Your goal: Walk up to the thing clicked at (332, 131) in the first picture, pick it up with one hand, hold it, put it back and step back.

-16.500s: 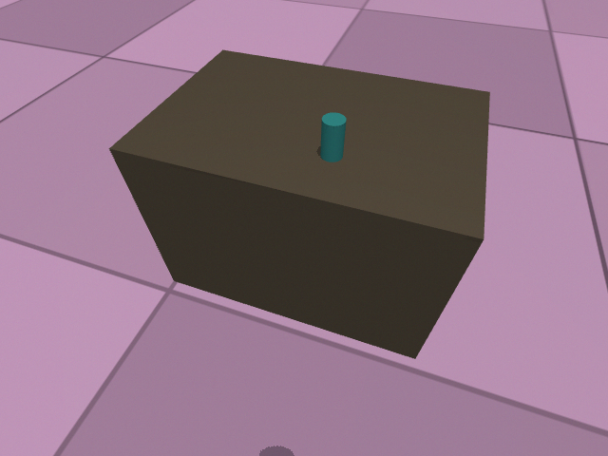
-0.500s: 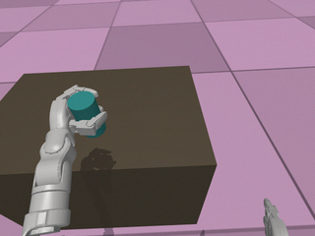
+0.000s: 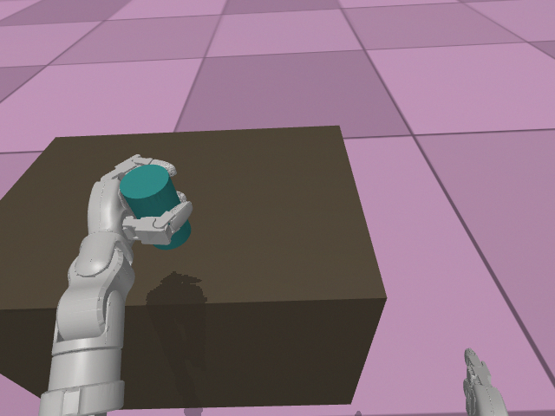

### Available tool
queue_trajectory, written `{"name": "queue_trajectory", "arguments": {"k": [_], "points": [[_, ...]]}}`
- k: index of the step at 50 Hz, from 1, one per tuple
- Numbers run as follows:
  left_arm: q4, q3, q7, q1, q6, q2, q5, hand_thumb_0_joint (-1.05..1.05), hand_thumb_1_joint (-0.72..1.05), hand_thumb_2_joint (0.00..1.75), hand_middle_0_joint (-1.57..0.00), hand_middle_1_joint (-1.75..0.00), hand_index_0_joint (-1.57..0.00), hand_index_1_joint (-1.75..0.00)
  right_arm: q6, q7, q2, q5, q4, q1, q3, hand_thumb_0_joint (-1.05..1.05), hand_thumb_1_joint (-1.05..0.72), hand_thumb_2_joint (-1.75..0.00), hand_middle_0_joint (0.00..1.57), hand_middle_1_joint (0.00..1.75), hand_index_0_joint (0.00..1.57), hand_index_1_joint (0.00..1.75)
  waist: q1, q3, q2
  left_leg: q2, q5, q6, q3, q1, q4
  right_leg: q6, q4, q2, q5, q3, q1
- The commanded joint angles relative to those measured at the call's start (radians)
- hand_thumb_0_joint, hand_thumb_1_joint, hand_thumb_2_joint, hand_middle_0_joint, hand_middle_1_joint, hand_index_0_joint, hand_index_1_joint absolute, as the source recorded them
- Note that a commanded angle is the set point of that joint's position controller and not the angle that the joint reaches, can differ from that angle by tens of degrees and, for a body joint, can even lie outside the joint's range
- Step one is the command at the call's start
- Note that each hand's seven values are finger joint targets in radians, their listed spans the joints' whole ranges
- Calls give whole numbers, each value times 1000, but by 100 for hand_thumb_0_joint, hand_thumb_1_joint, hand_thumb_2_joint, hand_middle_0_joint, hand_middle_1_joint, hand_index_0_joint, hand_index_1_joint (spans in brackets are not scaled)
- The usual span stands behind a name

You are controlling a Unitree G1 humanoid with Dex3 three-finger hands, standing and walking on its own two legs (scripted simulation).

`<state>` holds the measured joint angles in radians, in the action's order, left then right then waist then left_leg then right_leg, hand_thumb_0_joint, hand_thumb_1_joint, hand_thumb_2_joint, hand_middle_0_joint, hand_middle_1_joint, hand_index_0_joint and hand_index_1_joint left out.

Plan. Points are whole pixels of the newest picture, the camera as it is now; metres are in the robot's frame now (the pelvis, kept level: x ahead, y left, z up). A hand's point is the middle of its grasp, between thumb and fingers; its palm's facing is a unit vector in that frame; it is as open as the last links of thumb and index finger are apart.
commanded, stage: hold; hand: left
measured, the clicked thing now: (158, 209) +0.35 +0.18 +0.17
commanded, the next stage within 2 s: none
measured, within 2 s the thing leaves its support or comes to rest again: neither
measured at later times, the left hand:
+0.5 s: hand (160, 199) +0.34 +0.17 +0.20, palm faces +0.15 -0.99 +0.02, open 8.3 cm
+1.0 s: hand (157, 192) +0.34 +0.18 +0.20, palm faces +0.16 -0.99 +0.02, open 8.3 cm
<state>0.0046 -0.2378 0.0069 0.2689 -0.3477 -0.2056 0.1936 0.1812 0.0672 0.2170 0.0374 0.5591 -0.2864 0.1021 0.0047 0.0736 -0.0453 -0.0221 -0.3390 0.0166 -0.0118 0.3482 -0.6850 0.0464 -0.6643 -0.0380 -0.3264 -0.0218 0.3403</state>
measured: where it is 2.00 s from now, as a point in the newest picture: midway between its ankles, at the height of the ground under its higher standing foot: outside the picture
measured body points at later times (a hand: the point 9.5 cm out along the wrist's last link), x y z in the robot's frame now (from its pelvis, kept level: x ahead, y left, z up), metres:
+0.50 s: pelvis +0.01 +0.00 +0.00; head -0.01 -0.02 +0.45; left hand +0.32 +0.22 +0.20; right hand +0.18 -0.26 -0.07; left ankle +0.01 +0.13 -0.72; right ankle +0.02 -0.15 -0.72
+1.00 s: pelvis +0.01 +0.00 +0.01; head -0.02 -0.02 +0.46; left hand +0.33 +0.23 +0.20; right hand +0.18 -0.26 -0.07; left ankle +0.01 +0.13 -0.72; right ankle +0.02 -0.15 -0.72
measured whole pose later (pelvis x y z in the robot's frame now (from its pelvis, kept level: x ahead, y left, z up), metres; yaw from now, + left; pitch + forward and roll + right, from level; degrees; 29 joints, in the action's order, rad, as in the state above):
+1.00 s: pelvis +0.01 +0.00 +0.01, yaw +1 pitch -1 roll +0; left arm -0.08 -0.26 -0.01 0.27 -0.44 -0.20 0.20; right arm 0.22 0.06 0.22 0.03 0.65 -0.24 0.12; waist 0.01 0.07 -0.06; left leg -0.02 -0.32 0.02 -0.02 0.29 -0.62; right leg 0.04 -0.61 -0.04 -0.31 -0.01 0.28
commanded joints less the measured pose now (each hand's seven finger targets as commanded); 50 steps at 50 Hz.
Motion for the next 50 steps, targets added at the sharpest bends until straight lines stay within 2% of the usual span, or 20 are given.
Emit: {"name": "queue_trajectory", "arguments": {"k": [1,8,10,14,15,16,21,24,25,27,32,33,34,35,37,38,41,43,45,50], "points": [[-351,-66,1,455,79,-197,11,0,28,121,-127,-138,-130,-138,74,6,135,2,-172,120,53,0,52,-5,5,5,5,5,-1,226,10,15,202,-11,20,-133,117,-32,102,38,184,74,-42],[-301,-35,-6,401,41,-144,18,0,27,122,-128,-139,-130,-139,83,9,134,1,-138,128,61,0,51,-6,5,5,5,5,-13,201,19,16,210,-12,19,-142,129,-33,116,38,192,76,-43],[-336,-57,-7,405,32,-174,14,0,27,122,-129,-139,-131,-139,84,5,122,2,-140,137,48,0,52,-6,5,5,5,5,-2,183,20,19,197,-13,20,-132,131,-32,124,36,179,79,-44],[-306,-42,-10,358,2,-126,27,0,27,122,-129,-140,-131,-139,87,3,126,1,-113,134,55,0,52,-6,5,5,5,5,1,158,37,19,198,-13,19,-130,139,-32,129,38,178,82,-46],[-389,-51,-9,393,6,-158,26,0,29,123,-129,-140,-132,-140,87,0,133,3,-123,146,62,0,52,-6,5,5,5,5,4,183,8,17,209,-10,17,-142,142,-34,124,40,187,83,-48],[-374,-54,-8,398,1,-156,23,0,28,121,-129,-139,-131,-139,85,-2,112,2,-111,129,44,0,52,-6,5,5,5,5,5,173,9,19,208,-10,19,-137,139,-35,128,40,184,84,-44],[-381,-51,-2,347,-18,-135,21,0,28,123,-128,-140,-130,-139,81,-3,125,0,-102,112,63,0,52,-6,5,5,5,5,-2,201,36,20,256,-12,19,-157,132,-33,124,38,228,82,-65],[-409,-80,8,363,-14,-167,17,0,28,123,-130,-142,-132,-141,88,1,139,-2,-142,154,72,0,52,-6,5,5,5,5,3,202,46,22,248,-15,20,-157,132,-28,134,34,223,79,-76],[-384,-52,7,348,-17,-135,14,0,28,124,-130,-141,-132,-141,82,-1,120,-4,-107,130,58,0,52,-6,5,5,5,5,0,182,49,20,250,-13,17,-150,138,-30,133,37,222,80,-67],[-409,-79,7,376,-8,-164,20,0,30,124,-130,-142,-132,-141,84,4,133,-4,-107,144,68,0,52,-6,5,5,5,5,0,183,39,26,231,-16,21,-150,136,-27,141,32,211,76,-69],[-375,-37,-8,365,-7,-131,16,0,31,125,-129,-142,-132,-142,92,7,111,-3,-87,158,46,0,52,-6,5,5,5,5,-3,186,24,29,247,-16,21,-159,133,-30,140,31,225,76,-64],[-413,-79,-9,392,1,-180,21,0,31,125,-131,-142,-133,-142,96,8,135,-5,-92,155,65,0,52,-6,5,5,5,5,-3,204,39,27,253,-18,19,-165,132,-26,141,29,234,76,-82],[-325,-44,-13,349,-9,-135,16,0,29,124,-130,-142,-132,-141,97,9,140,-5,-69,165,65,0,52,-6,5,5,5,5,-9,183,33,26,256,-16,19,-161,135,-29,137,31,236,77,-66],[-399,-38,-18,389,0,-143,19,0,30,124,-131,-142,-133,-142,99,8,113,-4,-62,154,50,0,52,-6,5,5,5,5,-5,192,15,26,262,-15,18,-171,135,-30,134,31,241,77,-66],[-372,-68,-17,388,-3,-164,23,0,30,124,-130,-141,-132,-141,99,11,142,-6,-80,161,68,0,52,-6,5,5,5,5,-5,214,35,22,290,-13,14,-174,134,-31,133,33,260,81,-83],[-368,-32,-19,389,-8,-136,20,0,30,124,-130,-142,-133,-141,99,8,124,-4,-66,164,57,0,52,-6,5,5,5,5,-5,196,21,24,294,-13,15,-168,135,-33,133,32,264,80,-75],[-350,-89,-13,413,-12,-184,24,0,32,125,-131,-142,-133,-142,96,8,140,-5,-42,144,74,0,53,-6,5,5,5,5,-6,201,22,24,292,-13,18,-176,134,-30,138,33,263,80,-76],[-312,-64,-18,383,-16,-149,21,0,31,125,-131,-143,-133,-142,97,2,115,-5,-73,161,48,0,52,-6,5,5,5,5,2,179,69,28,265,-19,17,-151,139,-27,150,32,244,82,-82],[-346,-92,-13,419,-10,-185,26,0,30,126,-131,-144,-134,-143,96,4,127,-3,-58,150,62,0,52,-6,5,5,5,5,4,177,54,31,239,-21,23,-151,143,-26,156,28,222,77,-78],[-345,-81,-21,397,-6,-170,25,0,35,127,-131,-143,-133,-142,99,2,131,-4,-56,156,66,0,53,-6,5,5,5,5,3,184,51,29,212,-20,21,-159,152,-31,160,32,192,79,-70]]}}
